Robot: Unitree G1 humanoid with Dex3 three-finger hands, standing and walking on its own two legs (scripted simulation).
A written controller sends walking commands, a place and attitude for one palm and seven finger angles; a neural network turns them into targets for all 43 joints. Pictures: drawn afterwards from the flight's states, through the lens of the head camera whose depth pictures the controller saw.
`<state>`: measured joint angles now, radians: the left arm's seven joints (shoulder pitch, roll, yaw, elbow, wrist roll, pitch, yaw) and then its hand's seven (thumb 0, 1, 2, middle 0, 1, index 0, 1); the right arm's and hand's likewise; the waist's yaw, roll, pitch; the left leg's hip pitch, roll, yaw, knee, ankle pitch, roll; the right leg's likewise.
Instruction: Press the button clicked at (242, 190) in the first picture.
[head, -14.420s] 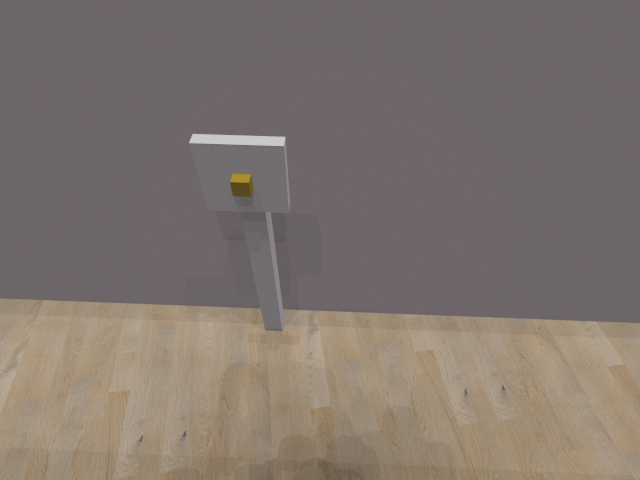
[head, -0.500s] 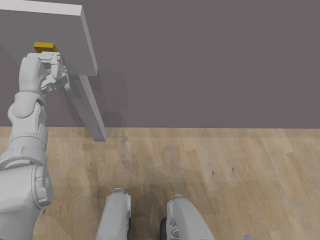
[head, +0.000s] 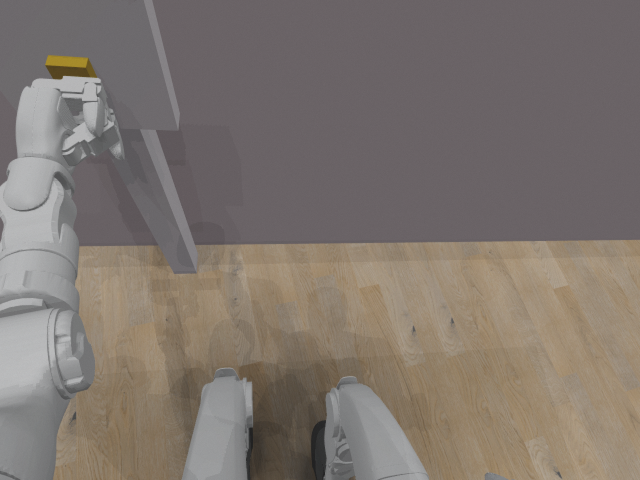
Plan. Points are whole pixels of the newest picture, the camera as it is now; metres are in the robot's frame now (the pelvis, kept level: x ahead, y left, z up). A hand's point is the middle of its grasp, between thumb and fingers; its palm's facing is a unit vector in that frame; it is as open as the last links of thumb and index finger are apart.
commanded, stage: pull the fist back off the button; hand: left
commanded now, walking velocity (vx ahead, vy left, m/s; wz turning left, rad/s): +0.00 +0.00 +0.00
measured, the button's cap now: (76, 69) +0.55 +0.26 +0.10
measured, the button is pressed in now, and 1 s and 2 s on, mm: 11 0 0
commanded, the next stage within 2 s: draw the hand back to the body in 0.82 s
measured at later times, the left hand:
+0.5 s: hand (105, 169) +0.45 +0.22 +0.06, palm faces +0.03 -1.00 -0.03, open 3.1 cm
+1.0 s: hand (94, 203) +0.41 +0.23 +0.06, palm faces +0.02 -1.00 -0.03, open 3.1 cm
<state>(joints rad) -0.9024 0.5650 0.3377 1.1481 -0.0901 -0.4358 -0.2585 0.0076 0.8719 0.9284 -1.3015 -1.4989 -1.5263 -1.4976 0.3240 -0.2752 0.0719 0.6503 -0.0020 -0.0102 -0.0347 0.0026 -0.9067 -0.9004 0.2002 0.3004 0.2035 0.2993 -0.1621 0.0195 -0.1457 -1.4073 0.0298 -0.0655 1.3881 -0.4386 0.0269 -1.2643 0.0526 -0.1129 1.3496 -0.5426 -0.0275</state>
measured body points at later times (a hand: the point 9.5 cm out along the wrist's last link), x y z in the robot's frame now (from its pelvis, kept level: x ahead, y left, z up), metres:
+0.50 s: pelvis +0.05 +0.01 +0.04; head +0.17 +0.04 +0.47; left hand +0.44 +0.28 +0.07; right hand +0.14 -0.25 -0.07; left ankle +0.10 +0.10 -0.59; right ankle +0.05 -0.11 -0.59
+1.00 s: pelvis +0.06 +0.00 +0.04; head +0.17 +0.03 +0.47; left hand +0.40 +0.28 +0.07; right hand +0.22 -0.25 -0.06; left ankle +0.10 +0.10 -0.59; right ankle +0.05 -0.11 -0.59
